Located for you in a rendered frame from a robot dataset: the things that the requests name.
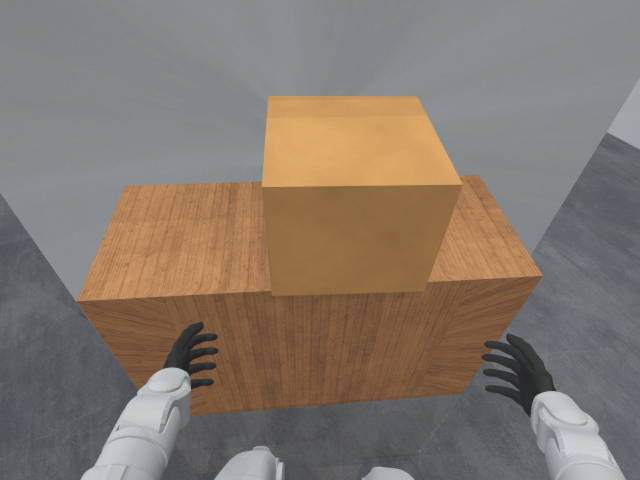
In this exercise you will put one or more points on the carton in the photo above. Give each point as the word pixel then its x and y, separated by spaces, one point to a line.
pixel 358 192

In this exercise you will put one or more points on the pedestal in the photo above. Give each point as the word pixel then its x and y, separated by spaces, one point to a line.
pixel 177 254

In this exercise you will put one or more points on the robot right hand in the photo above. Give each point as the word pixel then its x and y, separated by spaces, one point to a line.
pixel 532 377

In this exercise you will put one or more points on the robot left hand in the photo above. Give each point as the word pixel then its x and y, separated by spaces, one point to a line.
pixel 181 354

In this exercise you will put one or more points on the left robot thigh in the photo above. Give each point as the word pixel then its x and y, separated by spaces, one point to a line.
pixel 253 465

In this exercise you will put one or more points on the robot left shin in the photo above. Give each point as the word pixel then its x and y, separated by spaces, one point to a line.
pixel 262 448

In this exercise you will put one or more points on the left robot forearm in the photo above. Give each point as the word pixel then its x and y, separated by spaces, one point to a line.
pixel 140 445

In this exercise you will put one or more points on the right robot forearm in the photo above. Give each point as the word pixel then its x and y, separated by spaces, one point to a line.
pixel 570 440

